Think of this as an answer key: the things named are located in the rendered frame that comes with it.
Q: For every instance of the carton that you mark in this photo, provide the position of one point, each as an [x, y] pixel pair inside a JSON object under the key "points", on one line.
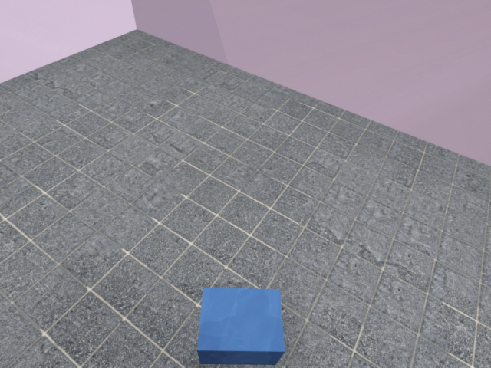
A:
{"points": [[240, 326]]}

